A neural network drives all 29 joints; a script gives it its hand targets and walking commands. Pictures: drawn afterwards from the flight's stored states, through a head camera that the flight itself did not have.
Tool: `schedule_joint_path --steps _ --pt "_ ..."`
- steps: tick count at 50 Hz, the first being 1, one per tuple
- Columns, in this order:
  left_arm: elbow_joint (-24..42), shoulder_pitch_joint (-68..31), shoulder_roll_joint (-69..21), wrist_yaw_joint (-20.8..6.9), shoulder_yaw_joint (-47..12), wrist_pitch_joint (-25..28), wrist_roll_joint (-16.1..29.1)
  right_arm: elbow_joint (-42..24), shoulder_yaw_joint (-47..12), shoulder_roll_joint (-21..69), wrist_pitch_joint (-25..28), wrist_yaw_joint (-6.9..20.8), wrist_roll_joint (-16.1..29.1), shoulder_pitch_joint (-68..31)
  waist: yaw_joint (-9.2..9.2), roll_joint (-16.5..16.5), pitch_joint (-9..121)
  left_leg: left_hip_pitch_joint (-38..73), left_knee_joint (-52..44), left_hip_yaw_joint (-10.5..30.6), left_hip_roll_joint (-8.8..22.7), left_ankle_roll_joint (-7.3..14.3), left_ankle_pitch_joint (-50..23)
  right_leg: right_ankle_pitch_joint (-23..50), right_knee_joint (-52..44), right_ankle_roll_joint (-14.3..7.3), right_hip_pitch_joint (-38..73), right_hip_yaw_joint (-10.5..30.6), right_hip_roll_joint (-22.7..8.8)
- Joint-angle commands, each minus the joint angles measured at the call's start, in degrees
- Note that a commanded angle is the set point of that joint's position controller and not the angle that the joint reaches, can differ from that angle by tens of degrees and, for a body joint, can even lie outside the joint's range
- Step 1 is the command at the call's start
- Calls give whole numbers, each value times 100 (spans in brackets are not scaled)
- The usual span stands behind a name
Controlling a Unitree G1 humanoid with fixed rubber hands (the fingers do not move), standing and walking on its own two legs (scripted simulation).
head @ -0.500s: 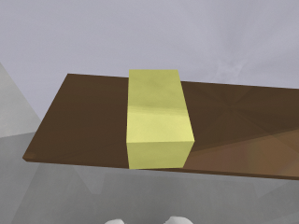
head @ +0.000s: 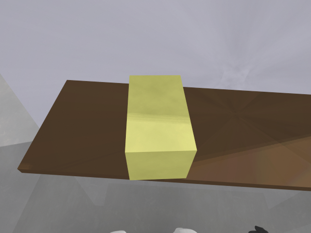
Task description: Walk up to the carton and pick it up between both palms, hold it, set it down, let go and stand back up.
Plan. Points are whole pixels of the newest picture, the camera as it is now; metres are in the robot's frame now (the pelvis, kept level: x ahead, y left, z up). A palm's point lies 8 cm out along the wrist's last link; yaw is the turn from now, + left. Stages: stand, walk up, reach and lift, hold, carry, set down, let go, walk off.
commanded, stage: walk up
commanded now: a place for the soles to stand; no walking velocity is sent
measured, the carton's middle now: (156, 124) +0.44 -0.01 -0.01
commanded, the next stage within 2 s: none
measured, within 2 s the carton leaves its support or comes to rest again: neither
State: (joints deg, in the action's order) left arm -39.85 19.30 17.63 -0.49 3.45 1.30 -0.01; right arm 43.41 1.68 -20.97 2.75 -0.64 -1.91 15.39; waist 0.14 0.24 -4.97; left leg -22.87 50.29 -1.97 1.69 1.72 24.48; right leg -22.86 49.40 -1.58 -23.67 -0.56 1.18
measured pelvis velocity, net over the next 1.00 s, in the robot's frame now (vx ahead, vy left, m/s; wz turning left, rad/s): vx -0.02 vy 0.03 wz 0.01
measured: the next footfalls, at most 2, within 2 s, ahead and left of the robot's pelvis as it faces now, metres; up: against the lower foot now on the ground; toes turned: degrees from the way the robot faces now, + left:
right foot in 1.30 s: +0.04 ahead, -0.11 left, +0.00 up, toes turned +0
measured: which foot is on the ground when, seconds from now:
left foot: down 0.00-1.00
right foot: down 0.00-1.00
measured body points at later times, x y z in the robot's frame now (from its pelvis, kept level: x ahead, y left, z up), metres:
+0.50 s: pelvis +0.01 -0.01 +0.00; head +0.03 +0.00 +0.45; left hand +0.10 +0.28 -0.11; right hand +0.12 -0.31 -0.10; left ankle +0.03 +0.11 -0.70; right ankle +0.04 -0.11 -0.70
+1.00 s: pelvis -0.02 +0.03 +0.00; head +0.00 +0.04 +0.44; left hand +0.06 +0.33 -0.11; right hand +0.11 -0.26 -0.11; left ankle +0.03 +0.12 -0.70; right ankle +0.04 -0.11 -0.70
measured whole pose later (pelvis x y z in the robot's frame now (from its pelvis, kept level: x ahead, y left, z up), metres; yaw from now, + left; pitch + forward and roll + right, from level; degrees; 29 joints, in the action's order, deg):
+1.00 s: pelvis -0.02 +0.03 +0.00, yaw +0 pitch -5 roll -3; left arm -39.9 19.3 17.7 3.2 3.5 3.5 0.0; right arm 43.4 1.7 -21.0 -2.0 2.0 -1.7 9.6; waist 0.1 2.5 -7.9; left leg -24.3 53.3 -2.2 1.1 2.5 24.3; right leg -21.4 49.0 -0.4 -23.9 -0.3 0.5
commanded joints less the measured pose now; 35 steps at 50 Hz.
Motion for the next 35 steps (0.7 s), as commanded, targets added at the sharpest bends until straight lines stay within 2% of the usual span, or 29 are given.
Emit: schedule_joint_path --steps 1,3,4,5,6,7,8,10,12,13,14,15,16,18,19,20,21,22,23,24,25,28,29,30,31,32,33,34,35 --pt "77 -205 1717 75 485 89 -117 -144 645 -2018 302 -136 -14 -129 -24 488 113 200 -2756 2956 2045 1481 1364 -726 619 -123 -913 360 -160" --pt "-11 159 1609 33 494 181 -169 -215 530 -1847 287 -119 29 -387 207 381 157 -163 -1968 2082 1593 1098 74 -283 -340 -185 -69 381 -274" --pt "-33 289 1666 72 514 251 -196 -272 502 -1650 265 -101 44 -337 252 201 398 -249 -1299 1360 1217 761 -681 372 -1016 -237 367 776 -374" --pt "-19 298 1878 103 562 322 -244 -300 441 -1448 233 -92 91 -276 227 -412 582 -664 -388 681 671 429 -1106 911 -1630 -423 909 1808 -756" --pt "53 119 2014 110 541 380 -230 -335 402 -1214 174 -76 126 -362 141 -933 451 -1216 232 -21 35 67 -233 771 -2286 -627 1042 3127 -1333" --pt "12 100 2089 100 558 373 -167 -318 422 -1422 121 -101 140 -486 175 -764 303 -1294 283 142 0 64 1012 1047 -2377 -961 1056 3496 -1635" --pt "10 193 2094 117 546 376 -179 -307 430 -1454 109 -104 153 -483 202 -727 370 -1237 287 258 -20 130 1315 1015 -2373 -1057 1114 3607 -1710" --pt "25 25 1970 148 482 343 -180 -245 434 -1380 162 -95 121 -401 112 -888 268 -1040 -122 172 -9 141 1223 1608 -2181 -1011 968 3105 -1559" --pt "102 -295 1837 137 434 296 -140 -88 452 -1313 254 -94 113 -17 -147 -886 545 0 -911 117 18 218 268 2295 -1711 -789 470 2351 -1252" --pt "169 -474 1718 134 402 273 -106 -64 479 -1328 325 -104 81 105 -260 -652 747 731 -1312 394 149 316 -405 2644 -1185 -622 -30 1958 -998" --pt "240 -621 1530 130 357 264 -57 1 561 -1572 371 -135 20 291 -360 -4 887 1349 -1543 1247 728 562 -903 2526 -399 -306 -741 1468 -621" --pt "250 -585 1354 137 329 228 -32 -56 620 -1827 387 -163 20 379 -355 635 975 1423 -1930 2217 1483 1063 -1062 1848 576 -17 -966 732 -126" --pt "241 -518 1481 165 385 180 -48 -93 630 -1883 371 -174 66 308 -236 475 809 1238 -1939 2545 1973 1469 -1668 461 740 63 -935 302 -100" --pt "226 -300 1531 162 414 185 -95 -114 598 -1843 325 -174 89 7 -63 534 628 906 -1688 2273 1980 1517 -2417 -439 543 9 -734 329 -190" --pt "178 -79 1511 141 426 228 -105 -228 574 -1815 313 -166 74 -188 62 466 646 655 -1480 1903 1838 1380 -2559 -49 181 -67 -378 322 -291" --pt "120 79 1538 133 418 286 -139 -260 547 -1756 285 -148 88 -305 164 301 782 394 -1081 1318 1422 993 -2528 1153 -479 -118 155 512 -450" --pt "47 150 1708 139 483 332 -176 -295 499 -1579 249 -137 108 -353 164 -66 885 0 -482 801 910 646 -2120 2040 -901 -211 616 1162 -594" --pt "79 161 1840 131 509 362 -216 -348 484 -1396 192 -138 145 -364 130 -708 815 -625 181 256 411 331 -1268 1918 -1489 -431 923 2124 -910" --pt "127 38 1929 141 505 394 -185 -353 414 -1269 149 -126 184 -436 130 -862 647 -926 333 -84 10 104 141 1928 -1919 -892 1024 2922 -1427" --pt "29 147 1941 140 498 372 -166 -308 406 -1312 114 -128 200 -582 184 -781 530 -1054 420 114 -39 131 1258 1857 -2132 -1121 1075 3278 -1611" --pt "22 183 1949 156 485 370 -180 -291 402 -1296 99 -114 160 -637 193 -747 469 -1013 232 127 -16 111 1454 1654 -2259 -1129 1037 3383 -1640" --pt "156 -397 1837 147 438 275 -182 -29 455 -1337 213 -83 115 -125 -159 -751 417 90 -1007 126 -10 237 461 1426 -1864 -773 202 2425 -1224" --pt "199 -579 1670 131 392 243 -150 12 484 -1348 283 -92 61 49 -299 -483 473 897 -1404 535 197 400 16 1432 -1378 -551 -638 1961 -972" --pt "284 -808 1469 103 350 213 -124 53 580 -1616 349 -126 -7 294 -493 234 655 1488 -1854 1584 864 686 -127 1465 -423 -286 -1314 1267 -397" --pt "257 -589 1355 117 347 157 -74 -31 621 -1905 362 -154 0 295 -303 793 630 1269 -2322 2535 1759 1251 -33 601 470 -37 -1227 495 -48" --pt "204 -515 1540 140 397 128 -95 -94 624 -1941 352 -153 23 148 -207 609 527 1067 -2359 2816 2082 1559 -392 -484 659 -32 -1185 277 -98" --pt "-64 -156 1548 276 347 271 89 -320 516 -1679 126 -38 23 -542 86 1137 385 281 -1866 1781 1644 1484 -2068 -318 -15 -59 -207 192 -195" --pt "-161 175 1521 304 342 367 65 -403 441 -1358 5 15 39 -997 334 840 452 -224 -1235 974 1166 1061 -2677 939 -633 -31 505 444 -298" --pt "-198 426 1805 344 422 474 -62 -511 400 -1209 -64 33 73 -1091 406 268 418 -744 -73 304 599 424 -2738 2213 -1423 -242 982 1521 -915"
